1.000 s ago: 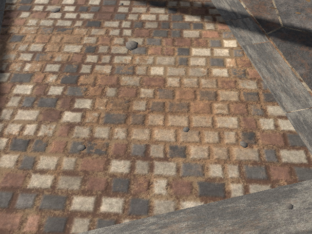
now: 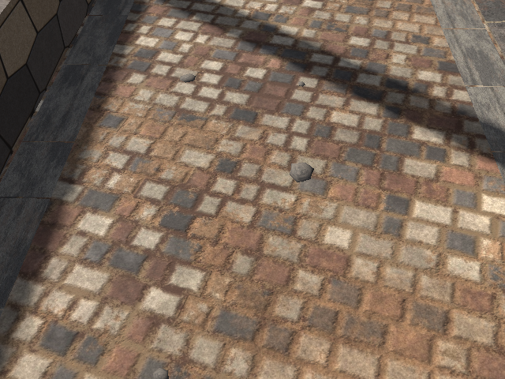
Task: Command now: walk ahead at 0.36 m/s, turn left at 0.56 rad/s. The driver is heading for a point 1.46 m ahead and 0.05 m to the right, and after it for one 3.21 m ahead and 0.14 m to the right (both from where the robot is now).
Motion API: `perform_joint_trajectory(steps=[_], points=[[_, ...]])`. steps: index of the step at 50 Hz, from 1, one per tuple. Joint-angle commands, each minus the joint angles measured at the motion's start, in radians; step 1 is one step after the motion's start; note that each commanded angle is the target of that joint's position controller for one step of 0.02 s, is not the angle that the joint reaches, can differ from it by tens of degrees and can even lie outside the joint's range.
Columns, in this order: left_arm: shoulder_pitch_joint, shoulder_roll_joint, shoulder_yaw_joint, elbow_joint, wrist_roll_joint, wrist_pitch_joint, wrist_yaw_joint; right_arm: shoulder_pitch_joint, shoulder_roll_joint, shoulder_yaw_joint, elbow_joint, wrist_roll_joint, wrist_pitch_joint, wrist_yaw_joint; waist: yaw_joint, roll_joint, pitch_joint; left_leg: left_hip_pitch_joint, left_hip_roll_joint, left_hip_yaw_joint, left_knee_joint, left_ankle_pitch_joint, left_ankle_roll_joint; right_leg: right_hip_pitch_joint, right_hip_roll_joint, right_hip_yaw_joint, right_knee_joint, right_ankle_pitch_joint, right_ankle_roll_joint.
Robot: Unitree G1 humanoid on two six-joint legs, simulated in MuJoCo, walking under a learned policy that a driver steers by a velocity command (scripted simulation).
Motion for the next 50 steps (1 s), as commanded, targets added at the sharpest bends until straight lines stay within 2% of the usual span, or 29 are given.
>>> perform_joint_trajectory(steps=[1, 2, 4, 7, 9, 12, 15, 17, 18, 19, 20, 21, 22, 23, 25, 29, 31, 32, 33, 34, 36, 39, 41, 44, 46, 47, 48, 49, 50], points=[[0.140, 0.233, 0.071, -0.031, 0.032, -0.021, -0.001, -0.095, -0.093, -0.013, -0.144, -0.002, -0.047, 0.012, 0.058, -0.242, 0.032, -0.490, 0.083, 0.021, 0.335, -0.178, 0.002, 0.346, -0.425, 0.578, -0.313, -0.431, -0.226], [0.105, 0.180, 0.059, -0.047, 0.014, -0.023, 0.005, -0.085, -0.126, -0.027, -0.130, -0.004, -0.049, 0.018, 0.046, -0.192, 0.057, -0.504, 0.106, 0.024, 0.387, -0.102, -0.009, 0.332, -0.385, 0.488, -0.308, -0.403, -0.204], [0.089, 0.133, 0.043, -0.051, -0.002, -0.021, 0.010, -0.043, -0.106, -0.028, -0.101, -0.011, -0.047, 0.025, 0.038, -0.164, 0.065, -0.483, 0.132, 0.048, 0.443, 0.002, -0.043, 0.325, -0.309, 0.337, -0.314, -0.267, -0.157], [0.120, 0.112, 0.032, -0.034, 0.017, -0.029, 0.005, -0.071, -0.047, -0.014, -0.109, -0.006, -0.056, 0.034, 0.047, -0.150, 0.096, -0.411, 0.132, 0.082, 0.437, 0.114, -0.068, 0.252, -0.252, 0.155, -0.331, 0.058, -0.166], [0.113, 0.120, 0.033, -0.028, 0.013, -0.024, 0.002, -0.100, -0.023, -0.004, -0.124, -0.011, -0.060, 0.037, 0.046, -0.157, 0.084, -0.330, 0.137, 0.122, 0.315, 0.153, -0.089, 0.228, -0.229, 0.052, -0.307, 0.313, -0.172], [0.128, 0.158, 0.043, -0.006, -0.008, -0.007, -0.001, -0.158, 0.015, 0.013, -0.142, -0.015, -0.061, 0.051, 0.065, -0.186, 0.051, -0.144, 0.138, 0.199, 0.101, 0.211, -0.090, 0.187, -0.202, -0.038, -0.259, 0.466, -0.157], [0.160, 0.185, 0.050, 0.016, -0.022, 0.003, -0.008, -0.170, -0.019, 0.001, -0.148, -0.007, -0.062, 0.059, 0.066, -0.202, 0.031, -0.051, 0.110, 0.217, -0.021, 0.214, -0.058, 0.229, -0.235, -0.012, -0.195, 0.536, -0.156], [0.140, 0.174, 0.046, 0.020, -0.034, 0.003, -0.008, -0.079, -0.044, -0.014, -0.115, -0.013, -0.067, 0.056, 0.008, -0.180, -0.010, 0.110, 0.081, 0.226, -0.194, 0.326, -0.010, 0.243, -0.213, -0.019, -0.087, 0.595, -0.123], [0.163, 0.150, 0.039, 0.030, -0.030, -0.004, -0.010, -0.013, -0.083, -0.027, -0.099, -0.022, -0.068, 0.046, -0.021, -0.144, -0.056, 0.258, 0.109, 0.193, -0.237, 0.472, 0.021, 0.201, -0.172, -0.053, 0.020, 0.594, -0.083], [0.181, 0.093, 0.016, 0.000, 0.010, -0.019, -0.012, 0.099, -0.166, -0.042, -0.092, -0.051, -0.064, 0.030, -0.042, 0.000, -0.211, 0.561, 0.316, -0.007, -0.114, 0.945, 0.097, 0.017, -0.121, -0.092, 0.240, 0.290, -0.022], [0.283, 0.016, -0.022, 0.009, 0.026, -0.024, -0.023, 0.100, -0.155, -0.026, -0.078, -0.056, -0.053, 0.024, -0.008, 0.216, -0.348, 0.732, 0.542, -0.245, -0.104, 1.123, 0.300, -0.173, -0.050, -0.056, 0.494, -0.401, 0.043], [0.246, 0.094, 0.001, 0.027, -0.001, -0.011, -0.024, 0.122, -0.087, -0.012, -0.059, -0.037, -0.043, 0.030, -0.044, 0.157, -0.360, 0.637, 0.509, -0.249, -0.158, 0.942, 0.306, -0.174, -0.073, 0.021, 0.570, -0.460, 0.057], [0.174, 0.121, 0.008, 0.011, -0.019, 0.003, -0.021, 0.058, -0.059, 0.000, -0.055, -0.029, -0.042, 0.033, -0.035, 0.125, -0.240, 0.554, 0.450, -0.167, -0.183, 0.819, 0.263, -0.228, -0.094, 0.009, 0.596, -0.440, 0.059], [0.140, 0.105, 0.006, 0.014, -0.014, 0.019, -0.011, -0.006, -0.040, 0.008, -0.053, -0.026, -0.043, 0.033, -0.018, 0.078, -0.169, 0.452, 0.408, -0.120, -0.209, 0.710, 0.222, -0.235, -0.110, 0.001, 0.558, -0.402, 0.061], [0.146, 0.089, 0.006, 0.018, 0.000, 0.053, 0.010, -0.114, -0.058, 0.004, -0.057, -0.033, -0.036, 0.033, 0.040, 0.097, -0.081, 0.208, 0.352, -0.040, -0.278, 0.546, 0.176, -0.096, -0.117, -0.010, 0.414, -0.313, 0.076], [0.189, 0.042, -0.006, 0.054, 0.008, 0.062, 0.015, -0.158, -0.038, 0.006, -0.037, -0.038, -0.028, 0.024, 0.066, 0.115, -0.089, 0.080, 0.307, 0.032, -0.295, 0.354, 0.157, 0.130, -0.074, -0.059, 0.160, -0.039, 0.057], [0.170, 0.040, -0.008, 0.055, 0.026, 0.062, 0.007, -0.145, -0.001, 0.019, -0.013, -0.030, -0.026, 0.025, 0.071, 0.088, -0.066, 0.028, 0.263, 0.056, -0.281, 0.090, 0.091, 0.235, -0.059, -0.069, 0.008, 0.122, 0.027], [0.135, 0.070, -0.005, 0.033, 0.040, 0.062, 0.006, -0.105, 0.023, 0.027, 0.012, -0.035, -0.027, 0.026, 0.052, 0.040, -0.021, -0.006, 0.223, 0.070, -0.263, -0.060, 0.032, 0.243, -0.106, -0.009, -0.051, 0.168, 0.003], [0.089, 0.140, 0.007, 0.004, 0.032, 0.064, 0.012, -0.062, 0.013, 0.024, 0.024, -0.042, -0.028, 0.028, 0.002, -0.066, 0.036, 0.003, 0.164, 0.109, -0.225, -0.133, -0.016, 0.165, -0.163, 0.037, -0.083, 0.111, -0.033], [0.035, 0.132, 0.008, 0.013, 0.021, 0.064, 0.010, -0.049, 0.022, 0.024, 0.028, -0.038, -0.026, 0.024, -0.027, -0.181, 0.063, 0.116, 0.129, 0.159, -0.194, -0.032, -0.044, 0.009, -0.155, 0.044, -0.123, -0.120, -0.062], [0.012, 0.071, -0.006, 0.014, 0.025, 0.050, 0.006, -0.077, -0.015, 0.013, 0.043, -0.033, -0.024, 0.011, -0.006, -0.157, 0.100, 0.168, 0.135, 0.157, -0.152, 0.075, -0.043, -0.042, -0.116, 0.021, -0.143, -0.178, -0.035], [0.077, 0.089, 0.001, 0.041, 0.004, 0.034, 0.005, -0.040, -0.019, 0.006, 0.078, -0.027, -0.021, 0.006, 0.015, -0.128, 0.051, 0.137, 0.108, 0.188, -0.102, -0.025, -0.025, 0.049, -0.094, 0.004, -0.104, -0.206, -0.045], [0.106, 0.111, 0.010, 0.042, -0.007, 0.035, 0.008, -0.043, -0.007, 0.004, 0.084, -0.014, -0.034, 0.010, 0.031, -0.156, 0.087, 0.032, 0.084, 0.226, -0.025, -0.161, -0.015, 0.069, -0.149, 0.095, -0.149, -0.399, -0.108], [0.144, 0.149, 0.025, 0.052, -0.024, 0.019, 0.009, -0.073, 0.012, 0.003, 0.076, 0.004, -0.079, 0.027, 0.041, -0.216, 0.160, -0.074, 0.110, 0.237, 0.079, -0.099, 0.015, 0.106, -0.307, 0.326, -0.248, -0.463, -0.216], [0.084, 0.138, 0.024, 0.041, -0.029, 0.011, 0.005, -0.010, 0.015, 0.000, 0.106, 0.008, -0.102, 0.038, -0.011, -0.208, 0.148, 0.054, 0.121, 0.226, -0.035, -0.063, 0.050, 0.062, -0.287, 0.273, -0.207, -0.317, -0.197], [0.022, 0.116, 0.019, 0.023, -0.029, 0.011, 0.001, 0.087, -0.004, -0.010, 0.150, 0.009, -0.106, 0.040, -0.060, -0.176, 0.120, 0.217, 0.128, 0.199, -0.114, -0.008, 0.064, -0.019, -0.233, 0.189, -0.144, -0.233, -0.157], [-0.054, 0.064, 0.004, -0.016, -0.028, 0.003, 0.000, 0.182, -0.068, -0.030, 0.187, 0.008, -0.110, 0.039, -0.095, -0.032, 0.114, 0.307, 0.217, 0.027, -0.221, -0.065, 0.105, -0.115, -0.117, 0.027, 0.056, -0.122, -0.084], [-0.069, 0.036, -0.002, -0.052, -0.023, -0.017, 0.004, 0.284, -0.178, -0.061, 0.214, 0.010, -0.112, 0.044, -0.111, 0.234, 0.079, 0.499, 0.385, -0.311, -0.349, -0.026, 0.207, -0.307, 0.012, -0.112, 0.370, -0.103, -0.011], [-0.081, 0.075, 0.008, -0.059, -0.027, -0.036, 0.006, 0.313, -0.142, -0.045, 0.208, -0.009, -0.119, 0.046, -0.132, 0.230, 0.065, 0.598, 0.487, -0.485, -0.395, 0.117, 0.279, -0.476, 0.016, -0.017, 0.579, -0.313, -0.011]])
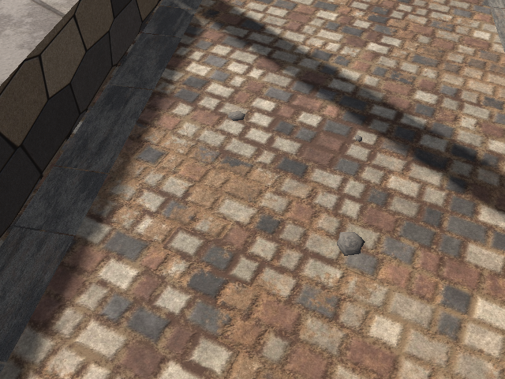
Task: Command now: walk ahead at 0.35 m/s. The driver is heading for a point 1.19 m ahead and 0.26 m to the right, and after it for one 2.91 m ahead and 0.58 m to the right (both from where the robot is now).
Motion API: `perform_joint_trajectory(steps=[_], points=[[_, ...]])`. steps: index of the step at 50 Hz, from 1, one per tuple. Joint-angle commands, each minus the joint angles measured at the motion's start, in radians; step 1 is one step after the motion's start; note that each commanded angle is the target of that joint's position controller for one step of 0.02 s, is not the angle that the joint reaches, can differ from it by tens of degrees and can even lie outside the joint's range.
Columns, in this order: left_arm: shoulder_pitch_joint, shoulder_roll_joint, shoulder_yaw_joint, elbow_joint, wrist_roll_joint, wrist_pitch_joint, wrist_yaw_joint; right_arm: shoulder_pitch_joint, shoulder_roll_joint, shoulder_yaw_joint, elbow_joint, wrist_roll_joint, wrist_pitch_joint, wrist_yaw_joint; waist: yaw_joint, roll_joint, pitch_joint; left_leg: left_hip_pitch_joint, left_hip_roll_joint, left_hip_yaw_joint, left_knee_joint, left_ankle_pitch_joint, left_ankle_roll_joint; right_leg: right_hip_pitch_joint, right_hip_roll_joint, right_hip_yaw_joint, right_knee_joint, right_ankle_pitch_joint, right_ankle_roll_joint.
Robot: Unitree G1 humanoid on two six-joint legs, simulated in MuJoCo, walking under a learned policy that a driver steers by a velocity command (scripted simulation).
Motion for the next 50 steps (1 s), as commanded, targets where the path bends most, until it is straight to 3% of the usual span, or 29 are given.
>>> perform_joint_trajectory(steps=[1, 2, 3, 5, 7, 9, 11, 13, 15, 16, 17, 18, 19, 20, 21, 22, 24, 26, 30, 32, 33, 34, 35, 36, 37, 39, 42, 50], points=[[-0.181, 0.122, 0.031, -0.152, -0.018, -0.067, -0.006, 0.205, -0.151, -0.029, 0.009, -0.018, -0.028, 0.001, -0.091, 0.205, 0.039, 0.461, 0.384, -0.641, -0.334, 0.206, 0.270, -0.626, 0.027, 0.052, 0.427, -0.094, -0.032], [-0.171, 0.106, 0.026, -0.142, -0.020, -0.071, -0.015, 0.179, -0.131, -0.022, -0.001, -0.017, -0.030, -0.001, -0.074, 0.153, 0.024, 0.472, 0.359, -0.555, -0.327, 0.224, 0.241, -0.659, -0.006, 0.046, 0.449, -0.020, -0.054], [-0.195, 0.098, 0.026, -0.145, -0.014, -0.073, -0.024, 0.159, -0.116, -0.014, -0.004, -0.013, -0.026, -0.002, -0.067, 0.114, 0.048, 0.456, 0.341, -0.478, -0.343, 0.277, 0.217, -0.684, -0.036, 0.035, 0.420, 0.050, -0.065], [-0.220, 0.076, 0.026, -0.152, -0.004, -0.068, -0.043, 0.156, -0.077, 0.004, 0.005, -0.013, -0.010, -0.008, -0.054, 0.126, 0.056, 0.394, 0.286, -0.343, -0.386, 0.378, 0.169, -0.618, -0.066, 0.003, 0.309, 0.153, -0.061], [-0.257, 0.041, 0.014, -0.165, 0.003, -0.060, -0.058, 0.145, -0.091, 0.007, 0.004, -0.011, 0.005, -0.023, -0.050, 0.121, 0.077, 0.316, 0.245, -0.240, -0.410, 0.487, 0.156, -0.542, -0.047, -0.045, 0.158, 0.224, -0.032], [-0.317, 0.003, -0.003, -0.186, 0.009, -0.060, -0.064, 0.112, -0.131, 0.003, -0.003, -0.017, 0.016, -0.040, -0.048, 0.117, 0.086, 0.189, 0.191, -0.132, -0.402, 0.635, 0.127, -0.379, 0.001, -0.095, -0.050, 0.324, -0.011], [-0.334, 0.027, 0.002, -0.194, 0.008, -0.057, -0.066, 0.152, -0.171, -0.005, 0.014, -0.018, 0.021, -0.045, -0.054, 0.155, 0.053, 0.149, 0.197, -0.111, -0.390, 0.703, 0.114, -0.239, 0.046, -0.114, -0.148, 0.439, -0.005], [-0.312, 0.071, 0.015, -0.193, 0.006, -0.049, -0.064, 0.129, -0.171, -0.007, 0.020, -0.006, 0.019, -0.046, -0.021, 0.174, 0.038, 0.158, 0.218, -0.114, -0.354, 0.720, 0.088, -0.161, 0.046, -0.068, -0.206, 0.504, -0.032], [-0.198, 0.119, 0.037, -0.152, 0.022, -0.045, -0.056, 0.073, -0.170, -0.009, 0.013, 0.000, 0.016, -0.047, 0.055, 0.160, -0.020, 0.180, 0.206, -0.103, -0.235, 0.799, 0.047, -0.021, 0.067, -0.059, -0.259, 0.546, -0.074], [-0.107, 0.145, 0.051, -0.117, 0.030, -0.043, -0.049, 0.069, -0.160, -0.008, 0.012, -0.003, 0.017, -0.046, 0.096, 0.136, -0.068, 0.160, 0.169, -0.088, -0.118, 0.795, 0.022, 0.106, 0.069, -0.062, -0.284, 0.598, -0.096], [-0.029, 0.196, 0.063, -0.101, 0.041, -0.042, -0.038, 0.096, -0.134, 0.000, 0.003, -0.022, 0.017, -0.046, 0.112, 0.040, -0.148, 0.053, 0.107, -0.054, 0.075, 0.568, -0.021, 0.294, -0.045, 0.033, -0.247, 0.918, -0.131], [0.003, 0.236, 0.056, -0.102, 0.067, -0.033, -0.034, 0.269, -0.017, 0.034, 0.024, -0.039, 0.018, -0.041, 0.046, -0.211, -0.307, -0.173, -0.011, -0.046, 0.452, -0.125, -0.082, 0.551, -0.325, 0.350, -0.239, 1.189, -0.314], [0.004, 0.172, 0.038, -0.094, 0.047, -0.026, -0.046, 0.324, -0.042, 0.029, 0.059, -0.021, 0.021, -0.033, 0.041, -0.217, -0.409, -0.176, -0.023, -0.172, 0.602, -0.329, -0.096, 0.510, -0.358, 0.508, -0.335, 1.080, -0.371], [-0.089, 0.153, 0.033, -0.105, 0.023, -0.022, -0.053, 0.262, -0.104, 0.012, 0.048, 0.003, 0.033, -0.031, 0.027, -0.136, -0.276, -0.243, 0.019, -0.159, 0.662, -0.294, -0.099, 0.378, -0.321, 0.430, -0.384, 0.819, -0.341], [-0.169, 0.119, 0.024, -0.115, 0.017, -0.021, -0.053, 0.161, -0.111, 0.009, 0.027, 0.005, 0.045, -0.040, 0.022, -0.057, -0.160, -0.280, 0.055, -0.126, 0.646, -0.237, -0.097, 0.251, -0.268, 0.350, -0.421, 0.656, -0.295], [-0.221, 0.090, 0.012, -0.114, 0.027, -0.022, -0.053, 0.109, -0.106, 0.005, 0.019, -0.005, 0.061, -0.051, 0.005, -0.014, -0.095, -0.257, 0.085, -0.124, 0.589, -0.181, -0.097, 0.121, -0.229, 0.282, -0.458, 0.586, -0.266], [-0.279, 0.084, 0.011, -0.100, 0.051, -0.025, -0.053, 0.118, -0.082, 0.003, 0.023, -0.018, 0.090, -0.065, -0.041, -0.060, -0.064, -0.112, 0.110, -0.118, 0.439, -0.105, -0.094, -0.059, -0.169, 0.187, -0.513, 0.490, -0.227], [-0.287, 0.081, 0.010, -0.083, 0.061, -0.025, -0.046, 0.117, -0.058, 0.008, 0.026, -0.024, 0.098, -0.075, -0.051, -0.087, -0.072, -0.034, 0.098, -0.095, 0.286, -0.105, -0.095, -0.109, -0.143, 0.136, -0.527, 0.462, -0.232], [-0.285, 0.112, 0.016, -0.059, 0.038, -0.005, -0.024, 0.065, -0.070, 0.008, 0.027, -0.030, 0.108, -0.070, -0.044, -0.081, -0.082, 0.082, 0.082, -0.069, 0.059, 0.080, -0.076, -0.149, -0.142, 0.151, -0.567, 0.085, -0.217], [-0.280, 0.091, 0.008, -0.042, 0.027, 0.006, -0.017, 0.063, -0.066, 0.008, 0.039, -0.045, 0.108, -0.061, -0.058, -0.059, -0.036, 0.160, 0.069, -0.049, -0.039, 0.149, -0.049, -0.225, -0.111, 0.135, -0.572, -0.101, -0.161], [-0.251, 0.068, -0.001, -0.023, 0.029, 0.008, -0.018, 0.052, -0.068, 0.011, 0.033, -0.054, 0.105, -0.061, -0.056, -0.034, -0.002, 0.164, 0.092, -0.078, -0.105, 0.157, -0.030, -0.243, -0.087, 0.124, -0.561, -0.161, -0.117], [-0.232, 0.065, -0.003, -0.015, 0.033, 0.009, -0.018, 0.037, -0.098, 0.010, 0.020, -0.053, 0.101, -0.065, -0.037, 0.015, 0.039, 0.121, 0.151, -0.143, -0.195, 0.106, -0.002, -0.234, -0.053, 0.096, -0.505, -0.140, -0.077], [-0.192, 0.070, 0.005, -0.016, 0.028, 0.015, -0.013, -0.003, -0.160, -0.005, 0.036, -0.036, 0.095, -0.067, 0.027, 0.168, 0.073, -0.053, 0.141, -0.152, -0.225, -0.112, 0.024, -0.128, 0.019, 0.007, -0.463, -0.029, -0.048], [-0.206, 0.079, 0.005, -0.006, 0.038, 0.016, -0.007, -0.037, -0.108, 0.006, 0.032, -0.034, 0.082, -0.064, 0.018, 0.181, 0.081, -0.138, 0.127, -0.150, -0.275, -0.190, 0.012, -0.020, 0.027, -0.006, -0.404, 0.072, -0.036], [-0.198, 0.075, 0.006, -0.001, 0.038, 0.017, -0.004, -0.052, -0.080, 0.014, 0.039, -0.040, 0.070, -0.064, 0.030, 0.192, 0.068, -0.163, 0.128, -0.149, -0.296, -0.180, -0.010, 0.036, 0.028, -0.012, -0.377, 0.138, -0.042], [-0.169, 0.076, 0.007, 0.025, 0.041, 0.021, 0.000, -0.073, -0.074, 0.015, 0.044, -0.035, 0.053, -0.061, 0.036, 0.154, 0.057, -0.135, 0.113, -0.131, -0.273, -0.074, -0.038, 0.055, 0.021, -0.012, -0.366, 0.189, -0.059], [-0.177, 0.064, 0.004, 0.048, 0.034, 0.017, -0.006, -0.026, -0.080, 0.015, 0.069, -0.025, 0.044, -0.062, 0.012, 0.074, 0.029, -0.034, 0.098, -0.107, -0.217, 0.085, -0.038, 0.022, 0.013, -0.004, -0.373, 0.242, -0.076], [-0.176, 0.071, 0.004, 0.102, 0.023, 0.024, -0.006, -0.011, -0.074, 0.020, 0.109, -0.023, 0.054, -0.062, 0.002, 0.032, -0.021, 0.034, 0.084, -0.081, -0.180, 0.280, -0.033, 0.088, 0.010, -0.011, -0.328, 0.469, -0.078]])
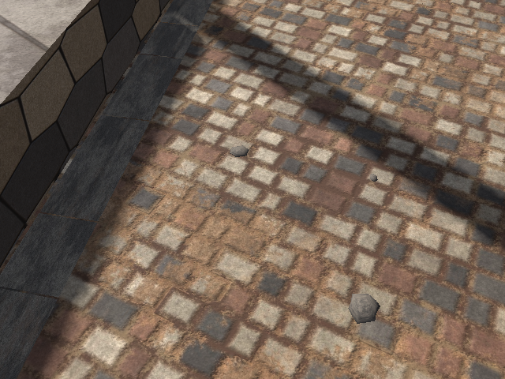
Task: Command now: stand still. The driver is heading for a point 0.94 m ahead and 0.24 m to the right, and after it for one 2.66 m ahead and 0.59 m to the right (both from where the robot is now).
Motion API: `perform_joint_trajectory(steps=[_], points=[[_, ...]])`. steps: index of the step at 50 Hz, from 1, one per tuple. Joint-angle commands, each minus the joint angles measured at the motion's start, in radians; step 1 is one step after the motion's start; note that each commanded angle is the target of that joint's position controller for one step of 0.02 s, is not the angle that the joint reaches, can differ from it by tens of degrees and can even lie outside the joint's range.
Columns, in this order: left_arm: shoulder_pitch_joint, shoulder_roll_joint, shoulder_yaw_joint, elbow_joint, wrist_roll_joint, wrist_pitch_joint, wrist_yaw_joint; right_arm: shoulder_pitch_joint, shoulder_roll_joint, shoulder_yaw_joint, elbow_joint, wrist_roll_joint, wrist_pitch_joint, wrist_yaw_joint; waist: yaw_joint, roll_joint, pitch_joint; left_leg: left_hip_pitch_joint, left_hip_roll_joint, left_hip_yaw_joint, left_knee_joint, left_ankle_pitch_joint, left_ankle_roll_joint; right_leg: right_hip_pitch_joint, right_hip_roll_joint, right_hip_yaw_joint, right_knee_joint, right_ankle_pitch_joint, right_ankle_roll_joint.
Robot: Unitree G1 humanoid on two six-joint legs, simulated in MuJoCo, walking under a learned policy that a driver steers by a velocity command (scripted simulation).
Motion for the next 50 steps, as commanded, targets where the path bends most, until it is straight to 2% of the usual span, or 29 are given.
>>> perform_joint_trajectory(steps=[1, 11, 31, 32, 34, 35, 36, 37, 38, 39, 40, 41, 42, 43, 44, 45, 46, 47, 48, 49, 50], points=[[-0.013, 0.095, 0.016, -0.026, -0.004, -0.005, 0.005, 0.036, -0.117, -0.021, -0.015, 0.001, -0.002, -0.003, -0.003, -0.005, -0.062, -0.027, 0.034, -0.032, -0.079, 0.232, 0.026, 0.102, -0.052, 0.056, -0.043, 0.239, -0.035], [-0.029, 0.102, 0.017, 0.021, -0.006, 0.008, 0.012, 0.033, -0.102, -0.016, 0.023, 0.000, 0.010, -0.007, 0.000, 0.004, -0.038, -0.017, 0.023, -0.014, -0.094, 0.222, 0.018, 0.117, -0.056, 0.063, -0.048, 0.249, -0.036], [-0.028, 0.087, 0.014, 0.076, -0.006, 0.011, 0.015, 0.077, -0.081, -0.007, 0.072, -0.002, 0.009, -0.018, 0.002, -0.004, 0.001, -0.039, 0.016, 0.003, -0.115, 0.101, 0.008, 0.087, -0.056, 0.080, -0.097, 0.091, -0.038], [-0.009, 0.084, 0.014, 0.086, -0.006, 0.012, 0.016, 0.101, -0.071, -0.006, 0.084, 0.000, 0.010, -0.018, 0.001, -0.011, -0.021, -0.033, 0.002, 0.021, -0.107, 0.009, 0.011, 0.093, -0.048, 0.077, -0.107, -0.039, -0.042], [0.020, 0.121, 0.029, 0.093, -0.019, 0.015, 0.018, 0.097, -0.075, -0.009, 0.075, 0.008, 0.009, -0.022, 0.012, -0.044, 0.016, -0.099, -0.031, 0.057, -0.026, -0.208, 0.034, 0.045, -0.064, 0.118, -0.139, -0.420, -0.077], [0.039, 0.135, 0.035, 0.092, -0.022, 0.011, 0.017, 0.082, -0.071, -0.008, 0.061, 0.008, 0.003, -0.022, 0.022, -0.077, 0.050, -0.161, -0.035, 0.064, 0.030, -0.259, 0.045, 0.025, -0.115, 0.193, -0.185, -0.555, -0.107], [0.072, 0.154, 0.041, 0.094, -0.025, 0.002, 0.015, 0.067, -0.055, -0.005, 0.046, 0.010, -0.008, -0.019, 0.032, -0.126, 0.067, -0.221, -0.037, 0.078, 0.108, -0.236, 0.050, 0.038, -0.192, 0.307, -0.246, -0.641, -0.148], [0.109, 0.174, 0.050, 0.100, -0.026, -0.008, 0.014, 0.057, -0.039, -0.002, 0.036, 0.012, -0.020, -0.013, 0.040, -0.168, 0.063, -0.238, -0.028, 0.074, 0.194, -0.189, 0.056, 0.041, -0.270, 0.432, -0.306, -0.679, -0.194], [0.116, 0.184, 0.055, 0.096, -0.024, -0.018, 0.015, 0.052, -0.047, -0.006, 0.032, 0.015, -0.031, -0.005, 0.037, -0.167, 0.067, -0.234, -0.002, 0.042, 0.267, -0.171, 0.071, 0.008, -0.320, 0.509, -0.340, -0.667, -0.225], [0.093, 0.181, 0.056, 0.083, -0.020, -0.030, 0.014, 0.055, -0.055, -0.012, 0.030, 0.020, -0.039, 0.002, 0.022, -0.152, 0.068, -0.238, 0.017, 0.018, 0.322, -0.194, 0.085, -0.013, -0.342, 0.532, -0.352, -0.633, -0.234], [0.061, 0.172, 0.053, 0.065, -0.023, -0.038, 0.011, 0.063, -0.055, -0.015, 0.029, 0.022, -0.048, 0.008, 0.000, -0.134, 0.065, -0.218, 0.029, 0.001, 0.313, -0.219, 0.101, -0.040, -0.337, 0.525, -0.352, -0.585, -0.227], [0.009, 0.164, 0.050, 0.041, -0.033, -0.040, 0.008, 0.086, -0.052, -0.018, 0.034, 0.022, -0.057, 0.010, -0.033, -0.124, 0.066, -0.150, 0.035, 0.002, 0.213, -0.212, 0.116, -0.086, -0.304, 0.466, -0.345, -0.522, -0.201], [-0.063, 0.158, 0.048, 0.016, -0.046, -0.035, 0.005, 0.144, -0.041, -0.021, 0.056, 0.022, -0.065, 0.010, -0.082, -0.122, 0.065, -0.005, 0.020, 0.034, 0.035, -0.136, 0.127, -0.169, -0.236, 0.367, -0.316, -0.463, -0.164], [-0.091, 0.144, 0.046, 0.001, -0.053, -0.028, 0.003, 0.207, -0.046, -0.028, 0.089, 0.013, -0.068, 0.008, -0.112, -0.094, 0.069, 0.134, -0.020, 0.072, -0.091, -0.010, 0.117, -0.245, -0.154, 0.270, -0.238, -0.393, -0.128], [-0.107, 0.107, 0.038, -0.014, -0.053, -0.028, 0.002, 0.304, -0.087, -0.043, 0.118, 0.002, -0.066, 0.005, -0.138, 0.000, 0.041, 0.278, 0.040, -0.013, -0.133, -0.006, 0.111, -0.353, -0.078, 0.187, -0.060, -0.311, -0.085], [-0.103, 0.024, 0.019, -0.025, -0.041, -0.036, -0.009, 0.420, -0.135, -0.054, 0.128, 0.002, -0.063, 0.001, -0.156, 0.223, -0.047, 0.399, 0.243, -0.269, -0.248, -0.150, 0.135, -0.451, 0.022, 0.052, 0.299, -0.275, -0.027], [-0.096, 0.047, 0.026, -0.055, -0.050, -0.049, -0.006, 0.431, -0.207, -0.066, 0.122, -0.010, -0.072, 0.007, -0.141, 0.311, 0.020, 0.322, 0.409, -0.554, -0.356, -0.381, 0.246, -0.605, 0.030, 0.088, 0.469, -0.341, -0.036], [-0.106, 0.088, 0.035, -0.054, -0.061, -0.061, -0.007, 0.356, -0.145, -0.050, 0.097, -0.006, -0.089, 0.005, -0.103, 0.183, 0.101, 0.273, 0.415, -0.566, -0.381, -0.456, 0.253, -0.668, -0.028, 0.161, 0.589, -0.264, -0.049], [-0.069, 0.093, 0.039, -0.041, -0.064, -0.067, -0.013, 0.282, -0.111, -0.039, 0.074, 0.003, -0.101, 0.006, -0.061, 0.129, 0.129, 0.277, 0.378, -0.475, -0.377, -0.362, 0.211, -0.710, -0.043, 0.187, 0.634, -0.163, -0.058], [-0.031, 0.086, 0.041, -0.019, -0.054, -0.067, -0.015, 0.233, -0.104, -0.034, 0.057, 0.008, -0.105, 0.012, -0.036, 0.106, 0.114, 0.276, 0.336, -0.359, -0.375, -0.224, 0.171, -0.691, -0.060, 0.188, 0.639, -0.095, -0.059], [-0.029, 0.089, 0.046, -0.014, -0.047, -0.068, -0.017, 0.212, -0.097, -0.031, 0.047, 0.005, -0.105, 0.016, -0.030, 0.091, 0.113, 0.273, 0.307, -0.252, -0.373, -0.071, 0.139, -0.675, -0.075, 0.191, 0.613, -0.025, -0.057]])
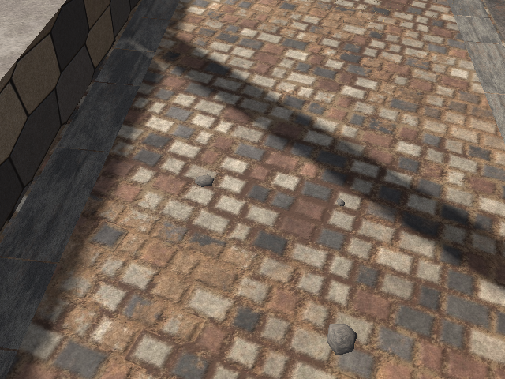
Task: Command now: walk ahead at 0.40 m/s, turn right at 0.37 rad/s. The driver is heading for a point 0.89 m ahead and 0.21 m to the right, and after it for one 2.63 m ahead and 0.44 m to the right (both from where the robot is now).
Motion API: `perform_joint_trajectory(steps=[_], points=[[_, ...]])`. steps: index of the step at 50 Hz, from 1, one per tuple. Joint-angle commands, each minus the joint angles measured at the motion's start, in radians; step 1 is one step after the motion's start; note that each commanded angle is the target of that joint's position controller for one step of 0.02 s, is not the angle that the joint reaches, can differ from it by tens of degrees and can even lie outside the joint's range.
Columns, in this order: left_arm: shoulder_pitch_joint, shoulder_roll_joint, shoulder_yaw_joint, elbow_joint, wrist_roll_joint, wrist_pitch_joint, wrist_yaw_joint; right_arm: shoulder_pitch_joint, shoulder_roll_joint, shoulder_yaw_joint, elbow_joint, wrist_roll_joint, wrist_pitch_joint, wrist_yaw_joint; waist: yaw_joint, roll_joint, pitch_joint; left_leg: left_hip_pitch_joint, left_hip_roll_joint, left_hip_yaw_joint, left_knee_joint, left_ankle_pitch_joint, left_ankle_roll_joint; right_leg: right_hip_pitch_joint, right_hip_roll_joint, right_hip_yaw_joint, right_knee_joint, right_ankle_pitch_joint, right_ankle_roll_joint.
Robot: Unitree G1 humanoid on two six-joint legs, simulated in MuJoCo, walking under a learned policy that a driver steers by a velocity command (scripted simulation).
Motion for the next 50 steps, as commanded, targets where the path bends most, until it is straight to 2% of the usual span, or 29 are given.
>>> perform_joint_trajectory(steps=[1, 3, 5, 11, 14, 16, 17, 18, 19, 20, 21, 22, 24, 25, 29, 31, 33, 36, 39, 40, 41, 42, 43, 44, 45, 46, 47, 48, 50], points=[[-0.095, 0.060, 0.017, -0.070, 0.010, -0.026, -0.011, 0.036, -0.082, -0.004, -0.032, -0.007, -0.014, 0.006, -0.005, 0.120, 0.160, 0.191, 0.277, -0.251, -0.293, 0.097, 0.072, -0.414, -0.086, 0.075, 0.064, 0.154, -0.004], [-0.121, 0.023, 0.013, -0.083, 0.014, -0.015, -0.024, 0.072, -0.076, 0.001, -0.029, -0.022, -0.011, 0.003, -0.015, 0.123, 0.139, 0.164, 0.239, -0.128, -0.285, 0.269, 0.069, -0.377, -0.083, 0.030, 0.045, 0.231, 0.017], [-0.198, 0.000, 0.004, -0.129, 0.015, -0.007, -0.033, 0.069, -0.097, 0.001, -0.042, -0.027, -0.007, -0.006, -0.023, 0.114, 0.166, 0.107, 0.225, -0.057, -0.308, 0.326, 0.075, -0.353, -0.083, -0.005, -0.055, 0.293, 0.035], [-0.384, -0.015, -0.023, -0.247, 0.017, -0.010, -0.073, 0.118, -0.155, -0.010, -0.055, -0.004, 0.004, -0.017, -0.051, 0.105, 0.206, 0.141, 0.254, 0.084, -0.294, 0.506, 0.070, -0.233, -0.068, -0.151, -0.330, 0.328, -0.002], [-0.338, 0.034, -0.001, -0.271, 0.019, -0.010, -0.088, 0.089, -0.198, -0.023, -0.076, 0.007, 0.016, -0.021, 0.023, 0.169, 0.126, 0.221, 0.279, 0.134, -0.102, 1.064, 0.056, -0.069, 0.011, -0.229, -0.357, 0.214, -0.062], [-0.087, 0.131, 0.048, -0.225, 0.016, -0.002, -0.084, 0.041, -0.236, -0.034, -0.104, 0.009, 0.029, -0.022, 0.161, 0.202, -0.025, 0.170, 0.274, 0.135, 0.227, 1.245, 0.038, 0.257, 0.075, -0.231, -0.409, 0.211, -0.119], [0.072, 0.196, 0.084, -0.191, 0.014, 0.011, -0.064, 0.013, -0.241, -0.034, -0.126, 0.008, 0.021, -0.019, 0.245, 0.171, -0.097, -0.039, 0.236, 0.127, 0.484, 1.036, 0.002, 0.546, 0.036, -0.112, -0.466, 0.225, -0.160], [0.124, 0.276, 0.095, -0.183, 0.016, 0.018, -0.041, 0.084, -0.088, 0.004, -0.171, -0.025, -0.003, 0.006, 0.142, -0.125, -0.218, -0.486, 0.058, 0.085, 0.904, -0.052, -0.049, 0.920, -0.251, 0.397, -0.472, 0.139, -0.312], [0.162, 0.266, 0.082, -0.195, 0.037, 0.010, -0.036, 0.035, -0.091, 0.012, -0.219, 0.022, -0.054, 0.021, 0.150, -0.122, -0.386, -0.615, -0.045, -0.170, 1.106, -0.242, -0.039, 0.986, -0.385, 0.817, -0.707, -0.035, -0.411], [0.133, 0.197, 0.066, -0.187, 0.045, -0.005, -0.035, -0.104, -0.153, -0.008, -0.260, 0.058, -0.078, 0.025, 0.171, -0.065, -0.233, -0.725, 0.016, -0.220, 1.098, -0.149, -0.006, 0.892, -0.338, 0.675, -0.761, 0.003, -0.335], [0.044, 0.148, 0.052, -0.204, 0.033, -0.021, -0.038, -0.139, -0.168, -0.010, -0.278, 0.056, -0.084, 0.018, 0.120, 0.006, -0.111, -0.711, 0.063, -0.206, 1.008, -0.053, 0.008, 0.715, -0.291, 0.520, -0.768, 0.094, -0.291], [-0.050, 0.117, 0.041, -0.231, 0.032, -0.033, -0.045, -0.135, -0.176, -0.021, -0.264, 0.034, -0.079, 0.005, 0.060, 0.083, -0.047, -0.632, 0.098, -0.200, 0.928, -0.008, 0.001, 0.535, -0.243, 0.414, -0.781, 0.191, -0.259], [-0.112, 0.094, 0.030, -0.257, 0.042, -0.039, -0.042, -0.083, -0.174, -0.036, -0.270, 0.011, -0.046, 0.001, -0.012, 0.062, -0.007, -0.497, 0.139, -0.208, 0.828, 0.023, -0.019, 0.330, -0.185, 0.303, -0.814, 0.276, -0.242], [-0.103, 0.103, 0.030, -0.256, 0.035, -0.040, -0.036, -0.088, -0.163, -0.037, -0.285, 0.003, -0.034, 0.001, -0.023, 0.048, 0.011, -0.482, 0.145, -0.196, 0.776, 0.024, -0.035, 0.275, -0.174, 0.277, -0.828, 0.301, -0.245], [-0.014, 0.154, 0.040, -0.249, 0.035, -0.038, -0.004, -0.256, -0.140, -0.027, -0.362, -0.022, -0.014, -0.004, 0.015, 0.001, 0.059, -0.496, 0.117, -0.142, 0.483, 0.234, -0.088, 0.161, -0.115, 0.172, -0.840, 0.372, -0.217], [0.033, 0.147, 0.038, -0.240, 0.030, -0.033, 0.002, -0.332, -0.113, -0.013, -0.380, -0.018, -0.018, 0.004, 0.056, -0.015, 0.057, -0.446, 0.083, -0.125, 0.284, 0.393, -0.080, 0.163, -0.079, 0.120, -0.816, 0.356, -0.173], [0.093, 0.144, 0.034, -0.221, 0.026, -0.032, 0.002, -0.405, -0.101, -0.003, -0.397, -0.007, -0.026, 0.018, 0.100, -0.029, 0.051, -0.399, 0.051, -0.107, 0.174, 0.495, -0.073, 0.188, -0.092, 0.129, -0.809, 0.308, -0.158], [0.148, 0.145, 0.031, -0.201, 0.025, -0.029, 0.001, -0.470, -0.136, -0.005, -0.427, 0.006, -0.035, 0.037, 0.125, -0.041, 0.058, -0.444, 0.045, -0.127, 0.100, 0.451, -0.043, 0.327, -0.157, 0.193, -0.744, 0.291, -0.153], [0.163, 0.164, 0.035, -0.196, 0.034, -0.017, 0.007, -0.451, -0.175, -0.015, -0.444, 0.006, -0.045, 0.050, 0.092, -0.069, 0.049, -0.430, 0.028, -0.125, 0.056, 0.303, 0.007, 0.456, -0.217, 0.250, -0.664, 0.412, -0.128], [0.146, 0.169, 0.035, -0.201, 0.035, -0.013, 0.007, -0.385, -0.192, -0.023, -0.430, 0.005, -0.048, 0.050, 0.050, -0.077, 0.021, -0.341, 0.006, -0.103, 0.027, 0.280, 0.032, 0.469, -0.203, 0.237, -0.601, 0.556, -0.113], [0.130, 0.152, 0.027, -0.210, 0.040, -0.012, 0.004, -0.252, -0.227, -0.041, -0.395, 0.000, -0.051, 0.046, -0.015, -0.059, -0.068, -0.150, 0.009, -0.104, 0.023, 0.312, 0.072, 0.444, -0.149, 0.194, -0.451, 0.683, -0.089], [0.118, 0.118, 0.010, -0.236, 0.054, -0.013, 0.002, -0.068, -0.283, -0.054, -0.371, -0.014, -0.050, 0.040, -0.089, 0.019, -0.226, 0.139, 0.164, -0.270, 0.062, 0.338, 0.145, 0.292, -0.082, 0.132, -0.174, 0.528, -0.054], [0.285, 0.031, -0.013, -0.226, 0.028, -0.033, -0.006, 0.043, -0.346, -0.077, -0.321, -0.012, -0.037, 0.048, -0.042, 0.337, -0.368, 0.513, 0.377, -0.721, -0.018, 0.121, 0.310, -0.095, 0.079, 0.048, 0.186, -0.039, 0.023], [0.247, 0.112, -0.004, -0.216, 0.013, -0.043, -0.008, 0.049, -0.244, -0.053, -0.320, 0.009, -0.030, 0.052, -0.069, 0.278, -0.324, 0.514, 0.392, -0.869, -0.120, -0.089, 0.288, -0.250, 0.044, 0.121, 0.296, -0.216, 0.018], [0.126, 0.171, 0.012, -0.245, 0.004, -0.048, -0.008, -0.034, -0.193, -0.036, -0.338, 0.012, -0.025, 0.047, -0.076, 0.173, -0.150, 0.379, 0.352, -0.725, -0.138, -0.100, 0.235, -0.314, -0.006, 0.109, 0.322, -0.134, 0.012], [0.054, 0.156, 0.008, -0.266, 0.014, -0.050, -0.005, -0.109, -0.183, -0.028, -0.354, 0.002, -0.017, 0.046, -0.048, 0.077, -0.066, 0.230, 0.311, -0.602, -0.159, 0.006, 0.210, -0.287, -0.057, 0.061, 0.285, -0.050, 0.014], [0.025, 0.140, 0.010, -0.275, 0.032, -0.050, -0.004, -0.148, -0.170, -0.023, -0.355, -0.004, -0.016, 0.049, -0.021, 0.055, 0.002, 0.114, 0.275, -0.525, -0.188, 0.123, 0.210, -0.265, -0.087, 0.045, 0.214, -0.001, 0.020], [0.039, 0.130, 0.013, -0.274, 0.040, -0.045, -0.004, -0.165, -0.156, -0.016, -0.355, -0.012, -0.018, 0.051, 0.009, 0.082, 0.007, 0.050, 0.242, -0.464, -0.209, 0.197, 0.198, -0.206, -0.118, 0.043, 0.163, 0.030, 0.023], [0.076, 0.091, 0.008, -0.263, 0.036, -0.032, -0.004, -0.160, -0.152, -0.016, -0.343, -0.005, -0.021, 0.056, 0.032, 0.114, 0.004, -0.003, 0.207, -0.380, -0.248, 0.282, 0.202, -0.156, -0.129, 0.018, 0.092, 0.048, 0.036]])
